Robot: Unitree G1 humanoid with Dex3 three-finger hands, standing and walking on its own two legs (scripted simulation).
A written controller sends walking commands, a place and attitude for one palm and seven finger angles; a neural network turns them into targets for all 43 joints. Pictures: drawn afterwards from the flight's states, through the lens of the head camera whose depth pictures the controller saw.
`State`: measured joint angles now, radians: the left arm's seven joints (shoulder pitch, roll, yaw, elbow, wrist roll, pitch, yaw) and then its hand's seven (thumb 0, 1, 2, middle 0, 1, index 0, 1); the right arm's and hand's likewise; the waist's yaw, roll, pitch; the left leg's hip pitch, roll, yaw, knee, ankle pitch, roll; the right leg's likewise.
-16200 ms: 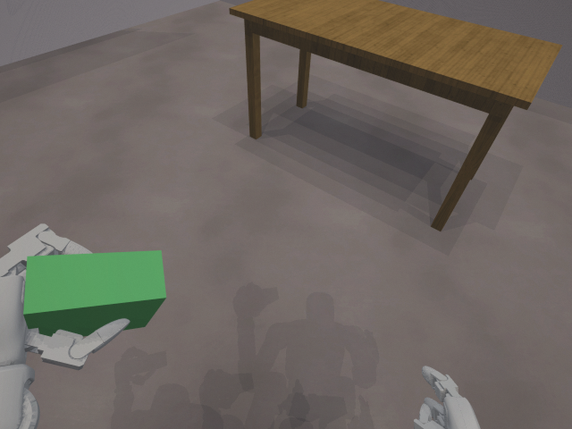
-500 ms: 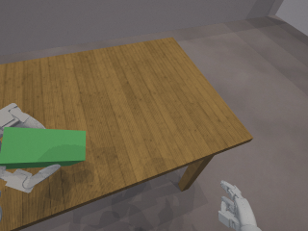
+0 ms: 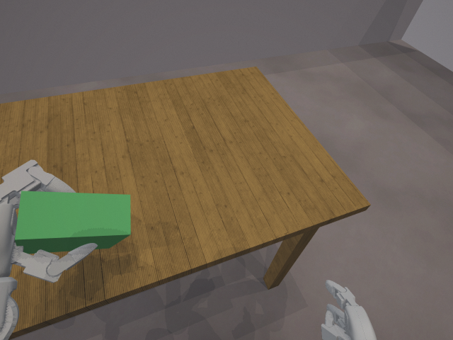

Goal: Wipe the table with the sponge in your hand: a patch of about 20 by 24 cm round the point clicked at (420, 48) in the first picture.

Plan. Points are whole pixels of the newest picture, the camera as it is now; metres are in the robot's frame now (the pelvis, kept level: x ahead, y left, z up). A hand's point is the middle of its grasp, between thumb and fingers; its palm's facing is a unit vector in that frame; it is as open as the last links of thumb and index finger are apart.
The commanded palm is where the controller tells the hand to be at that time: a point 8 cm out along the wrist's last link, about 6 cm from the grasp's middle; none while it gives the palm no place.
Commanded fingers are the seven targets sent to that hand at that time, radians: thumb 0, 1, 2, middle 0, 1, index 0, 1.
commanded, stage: look again from close up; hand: left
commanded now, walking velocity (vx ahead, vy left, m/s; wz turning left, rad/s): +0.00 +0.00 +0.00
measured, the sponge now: (89, 224) +0.23 +0.22 +0.13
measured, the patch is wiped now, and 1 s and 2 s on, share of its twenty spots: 0.00 0.00 0.00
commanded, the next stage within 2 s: shuffle to correct the standing spot in 0.30 s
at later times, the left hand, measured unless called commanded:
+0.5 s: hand (71, 213) +0.24 +0.24 +0.15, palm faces +0.34 -0.85 -0.41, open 9.6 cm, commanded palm +0.18 +0.27 +0.17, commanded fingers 0.00 0.10 1.30 -1.20 -1.60 -1.20 -1.60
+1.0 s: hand (142, 219) +0.24 +0.14 +0.15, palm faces +0.33 -0.85 -0.40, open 9.6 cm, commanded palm +0.18 +0.18 +0.17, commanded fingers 0.00 0.10 1.30 -1.20 -1.60 -1.20 -1.60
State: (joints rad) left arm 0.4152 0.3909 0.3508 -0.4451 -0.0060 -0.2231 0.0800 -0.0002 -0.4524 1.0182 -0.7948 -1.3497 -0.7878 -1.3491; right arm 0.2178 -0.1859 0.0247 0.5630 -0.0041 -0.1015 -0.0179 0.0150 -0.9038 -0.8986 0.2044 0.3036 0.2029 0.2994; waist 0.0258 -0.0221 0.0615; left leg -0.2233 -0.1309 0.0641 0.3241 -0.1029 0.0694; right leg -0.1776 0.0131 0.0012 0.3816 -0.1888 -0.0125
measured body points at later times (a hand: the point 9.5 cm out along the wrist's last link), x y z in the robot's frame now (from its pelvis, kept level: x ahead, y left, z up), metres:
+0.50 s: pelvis +0.02 -0.01 +0.00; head +0.04 +0.01 +0.45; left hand +0.21 +0.28 +0.17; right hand +0.20 -0.23 -0.07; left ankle +0.06 +0.00 -0.74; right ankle +0.01 -0.14 -0.74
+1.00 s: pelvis +0.02 -0.10 +0.00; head +0.03 -0.09 +0.45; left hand +0.21 +0.19 +0.18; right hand +0.19 -0.32 -0.08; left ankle +0.06 +0.00 -0.74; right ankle +0.01 -0.14 -0.74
